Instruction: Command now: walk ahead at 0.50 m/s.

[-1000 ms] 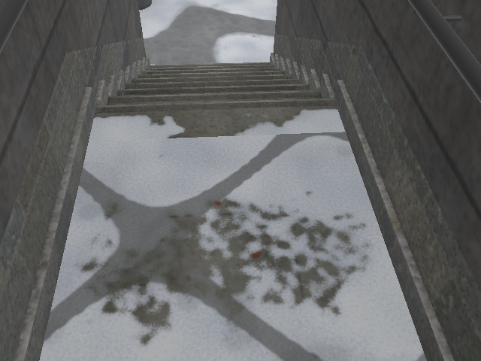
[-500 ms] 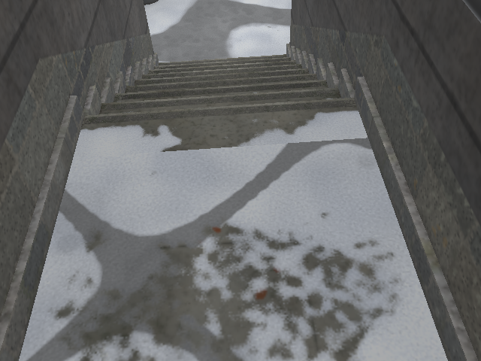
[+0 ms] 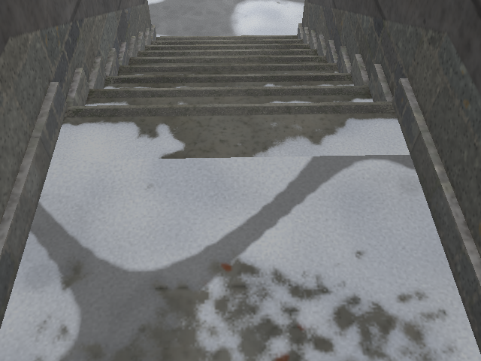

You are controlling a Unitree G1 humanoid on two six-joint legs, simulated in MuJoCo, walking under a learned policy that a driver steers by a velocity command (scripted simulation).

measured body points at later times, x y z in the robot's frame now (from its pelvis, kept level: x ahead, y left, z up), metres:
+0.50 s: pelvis +0.28 -0.05 +0.02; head +0.30 -0.07 +0.46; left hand +0.34 +0.22 -0.10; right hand +0.39 -0.33 -0.11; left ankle +0.32 +0.13 -0.66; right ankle +0.29 -0.13 -0.73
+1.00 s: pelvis +0.51 +0.04 +0.01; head +0.55 +0.05 +0.45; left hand +0.57 +0.31 -0.14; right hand +0.65 -0.21 -0.11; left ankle +0.58 +0.12 -0.73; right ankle +0.47 -0.12 -0.66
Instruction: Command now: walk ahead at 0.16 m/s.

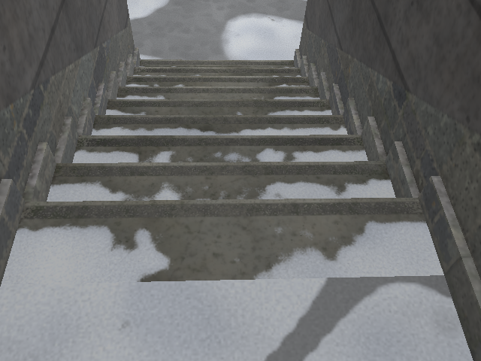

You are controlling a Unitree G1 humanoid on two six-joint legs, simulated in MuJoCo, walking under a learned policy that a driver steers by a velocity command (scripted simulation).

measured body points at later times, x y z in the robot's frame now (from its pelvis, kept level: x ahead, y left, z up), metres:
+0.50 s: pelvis +0.06 -0.01 +0.00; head +0.08 -0.02 +0.45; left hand +0.14 +0.25 -0.14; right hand +0.16 -0.26 -0.14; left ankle +0.07 +0.08 -0.74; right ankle +0.07 -0.16 -0.74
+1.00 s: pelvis +0.13 -0.05 +0.00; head +0.14 -0.07 +0.45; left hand +0.14 +0.22 -0.13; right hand +0.19 -0.32 -0.15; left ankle +0.08 +0.08 -0.68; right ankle +0.10 -0.15 -0.74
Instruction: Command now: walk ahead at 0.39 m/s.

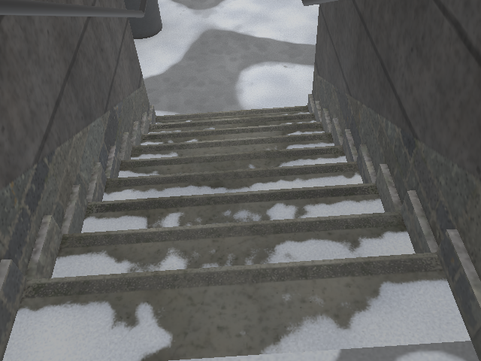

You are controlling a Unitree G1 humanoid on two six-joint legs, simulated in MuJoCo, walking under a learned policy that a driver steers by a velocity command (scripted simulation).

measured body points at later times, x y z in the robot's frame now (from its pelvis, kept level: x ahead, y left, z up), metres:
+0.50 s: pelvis +0.22 +0.07 -0.01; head +0.26 +0.08 +0.44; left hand +0.22 +0.33 -0.16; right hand +0.38 -0.19 -0.13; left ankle +0.32 +0.16 -0.74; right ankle +0.08 -0.08 -0.63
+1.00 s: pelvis +0.30 +0.06 +0.00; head +0.32 +0.06 +0.45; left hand +0.34 +0.31 -0.14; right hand +0.37 -0.18 -0.15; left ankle +0.32 +0.16 -0.74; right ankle +0.31 -0.07 -0.74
